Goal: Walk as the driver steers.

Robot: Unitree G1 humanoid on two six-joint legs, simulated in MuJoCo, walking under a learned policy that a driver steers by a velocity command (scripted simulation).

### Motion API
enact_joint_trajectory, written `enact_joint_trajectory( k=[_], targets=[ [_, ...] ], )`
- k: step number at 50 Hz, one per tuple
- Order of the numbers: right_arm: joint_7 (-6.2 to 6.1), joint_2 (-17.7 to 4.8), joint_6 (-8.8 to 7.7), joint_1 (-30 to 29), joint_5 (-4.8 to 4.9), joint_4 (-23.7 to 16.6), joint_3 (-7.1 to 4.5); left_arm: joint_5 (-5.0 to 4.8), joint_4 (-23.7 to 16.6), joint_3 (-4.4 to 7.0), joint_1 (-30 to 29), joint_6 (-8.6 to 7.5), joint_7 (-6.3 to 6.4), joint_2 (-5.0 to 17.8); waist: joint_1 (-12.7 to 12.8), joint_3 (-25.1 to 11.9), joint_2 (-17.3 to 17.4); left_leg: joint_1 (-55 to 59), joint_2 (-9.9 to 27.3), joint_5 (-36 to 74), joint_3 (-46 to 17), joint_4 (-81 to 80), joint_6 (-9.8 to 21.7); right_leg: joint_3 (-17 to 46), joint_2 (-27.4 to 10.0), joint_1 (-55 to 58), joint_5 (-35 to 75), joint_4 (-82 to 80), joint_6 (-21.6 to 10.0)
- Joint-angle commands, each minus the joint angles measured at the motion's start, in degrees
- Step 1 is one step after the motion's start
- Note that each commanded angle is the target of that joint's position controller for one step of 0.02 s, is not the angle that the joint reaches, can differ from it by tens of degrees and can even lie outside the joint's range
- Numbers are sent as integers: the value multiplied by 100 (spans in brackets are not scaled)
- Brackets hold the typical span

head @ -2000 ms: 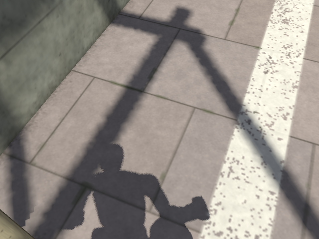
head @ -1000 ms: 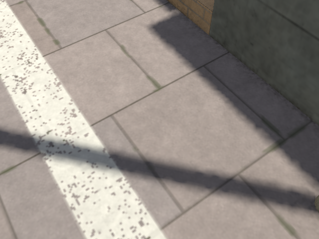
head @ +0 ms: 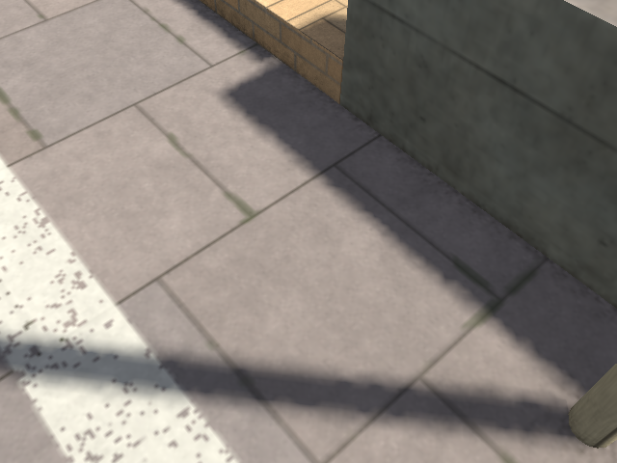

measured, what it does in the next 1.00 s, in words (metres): walks ahead, turning left: left foot, then right foot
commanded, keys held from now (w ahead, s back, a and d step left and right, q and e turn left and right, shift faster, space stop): w+q+shift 0.38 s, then w+e+shift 0.10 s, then shift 0.52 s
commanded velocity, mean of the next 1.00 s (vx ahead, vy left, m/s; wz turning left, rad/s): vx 0.54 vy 0.00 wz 0.47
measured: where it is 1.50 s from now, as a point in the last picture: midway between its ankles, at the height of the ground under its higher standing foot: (195, 381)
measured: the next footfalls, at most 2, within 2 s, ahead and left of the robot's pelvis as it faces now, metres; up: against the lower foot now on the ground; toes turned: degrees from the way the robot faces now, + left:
left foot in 0.12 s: +0.08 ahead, +0.15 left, +0.00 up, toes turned +12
right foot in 0.56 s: +0.59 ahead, +0.13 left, +0.00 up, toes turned +25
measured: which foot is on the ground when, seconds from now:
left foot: up 0.00-0.10, down 0.12-0.58, up 0.60-0.92, down 0.94-1.00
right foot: down 0.00-0.14, up 0.16-0.54, down 0.56-0.96, up 0.98-1.00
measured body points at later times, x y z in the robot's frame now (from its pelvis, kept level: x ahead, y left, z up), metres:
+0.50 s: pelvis +0.28 +0.13 -0.01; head +0.31 +0.18 +0.43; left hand +0.45 +0.44 -0.07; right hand +0.37 -0.15 -0.11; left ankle +0.04 +0.14 -0.74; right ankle +0.55 +0.08 -0.70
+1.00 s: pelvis +0.54 +0.27 -0.01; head +0.56 +0.30 +0.44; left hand +0.49 +0.56 -0.14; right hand +0.83 +0.14 -0.08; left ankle +0.59 +0.41 -0.74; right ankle +0.55 +0.12 -0.73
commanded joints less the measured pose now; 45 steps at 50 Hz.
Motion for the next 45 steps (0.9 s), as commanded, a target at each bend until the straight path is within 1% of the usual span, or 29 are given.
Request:
enact_joint_trajectory(
  k=[1,4,5,6,7,8,9,10,11,12,15,18,20,22,24,26,27,28,29,30,31,32,33,34,35,37,39,41,45],
  targets=[
    [65,-338,-209,-796,14,-794,30,-33,-288,366,10,-188,-99,1277,294,-64,-794,-428,150,-55,200,-678,248,1049,-1485,503,-794,-1324,-1006],
    [23,-386,-242,-281,38,-635,21,-81,-230,369,-107,-255,-233,1277,-39,51,-673,562,-41,-41,618,-1259,528,403,-1439,51,-546,-963,-860],
    [-4,-452,-252,309,44,-405,-41,-76,-245,348,-303,-257,-232,1243,-411,-103,-552,1526,-352,221,971,-1607,645,-58,-1240,-406,243,-284,-704],
    [-49,-819,-228,1244,73,-45,-237,-73,-285,256,-259,-319,-223,979,-817,-545,-115,2920,-716,322,1038,-1711,826,-595,-905,-1008,1554,1195,-514],
    [-109,-1407,-238,2589,111,246,-448,44,-585,122,-683,-399,-191,633,-1450,-677,1157,4477,41,-317,-877,-2287,1436,-763,-403,-2923,558,3937,-101],
    [-57,-1944,-447,2402,42,-31,-427,63,-1207,-53,-1045,-610,-158,146,-1096,-1038,2422,4986,1269,-2312,-4990,-4042,2568,510,675,-5091,-1531,5505,64],
    [-11,-1284,-606,1969,16,-213,-247,-184,-1253,35,-1428,-812,-237,783,-1191,-619,1169,4759,1685,-2778,-5198,-4446,2551,1127,233,-5768,-1015,5850,-107],
    [-15,-1020,-670,1800,-56,-225,-132,-239,-1205,40,-1332,-915,-295,871,-924,-296,827,4315,1631,-2274,-4710,-4307,2405,1075,44,-5657,-613,5592,-255],
    [-26,-896,-676,1570,-72,-262,-83,-105,-1013,20,-989,-955,-300,839,-635,-72,289,3734,1368,-1741,-4035,-4220,2225,1066,-159,-5212,-211,5023,-267],
    [-61,-808,-656,1197,-116,-311,-39,65,-892,54,-825,-948,-303,880,-378,154,271,3082,1072,-1074,-3393,-4175,2062,1082,-284,-4649,200,4368,-191],
    [-257,-755,-643,904,-138,-327,19,146,-838,46,-925,-800,-327,840,-199,440,348,2088,502,106,-2430,-4432,1893,795,-97,-3858,1203,3346,206],
    [-403,-805,-624,1094,-62,-93,-13,118,-1019,-117,-1636,-770,-340,471,-373,550,392,1338,56,1041,-1786,-4407,1640,501,333,-2993,2261,1819,399],
    [-432,-806,-649,1353,17,126,-25,36,-1133,-189,-1954,-803,-395,317,-534,483,519,1209,109,1141,-1659,-4576,1504,394,444,-2356,2742,1064,343],
    [-426,-636,-717,1601,43,390,26,-48,-1145,-182,-2094,-829,-444,364,-667,493,716,1815,359,1467,-1612,-4688,1418,484,323,-2231,3200,574,191],
    [-422,-599,-692,1708,-4,586,42,-98,-1116,-127,-2050,-826,-473,509,-624,467,869,2833,575,2572,-1448,-4458,1281,394,296,-2476,2962,270,-20],
    [-418,-721,-584,1844,-161,701,13,-14,-1021,25,-1541,-810,-425,778,-357,-105,1081,3575,557,5707,-1414,-3253,1050,29,707,-1862,2268,369,-319],
    [-416,-848,-506,1739,-231,711,-8,-15,-864,110,-764,-775,-372,926,117,-659,1203,3608,488,7004,-1307,-2142,915,-98,798,-990,2247,382,-516],
    [-421,-740,-469,1427,-277,578,43,58,-631,117,395,-717,-318,1025,714,-1356,1163,2708,372,6746,-1316,-684,720,322,218,684,2792,648,-783],
    [-372,143,-497,2355,-317,498,266,294,-417,206,1168,-710,-313,1511,235,-2754,-831,377,-590,2524,-1310,2190,275,2981,-1639,3598,3312,1222,-1930],
    [-294,-44,-554,2733,-103,753,332,171,-179,168,1601,-727,-439,1142,421,-3895,-1835,-327,-1219,-986,-1703,3294,144,5026,-2209,4440,2688,312,-2347],
    [-287,-622,-558,1764,79,557,162,77,-304,89,1158,-675,-398,792,587,-2912,-1224,-752,-764,-808,-1599,3532,126,4064,-1896,3630,2451,139,-2017],
    [-300,-763,-597,838,31,246,178,39,-335,20,639,-637,-353,633,551,-1934,-577,-750,-452,-508,-1329,3041,171,3086,-1641,2429,3148,25,-1750],
    [-299,-703,-625,351,-86,115,186,71,-281,-28,343,-622,-329,586,363,-1150,-75,-707,-312,-477,-1063,2670,164,2520,-1419,1314,4108,-118,-1660],
    [-280,-623,-621,282,-144,56,174,117,-226,-65,226,-651,-310,552,118,-798,-42,-499,-133,-418,-987,2287,177,2167,-1279,591,4648,-307,-1625],
    [-262,-476,-594,432,-134,81,204,160,-164,-95,145,-665,-298,512,-73,-678,-169,-212,-66,-403,-940,2001,165,1993,-1204,108,4873,-495,-1641],
    [-277,-78,-536,704,-157,153,327,92,-4,-129,-125,-693,-281,485,-385,-523,-333,192,56,-327,-797,834,66,1500,-1088,-609,5203,-789,-1658],
    [-275,92,-533,662,-233,163,417,75,57,-66,-386,-657,-251,744,-448,-635,-462,787,5,458,-547,-359,3,983,-904,-1001,5438,-895,-1585],
    [-228,-9,-522,462,-229,212,388,28,140,-23,-316,-589,-232,866,-330,-842,-528,1203,-150,1646,-440,-1071,1,724,-747,-922,4879,-882,-1412],
    [-188,-269,-509,3,-291,110,249,-75,336,-46,-210,-459,-209,856,-308,-703,-404,1650,-253,2607,-498,-2091,234,734,-743,-839,3155,-415,-990]
  ],
)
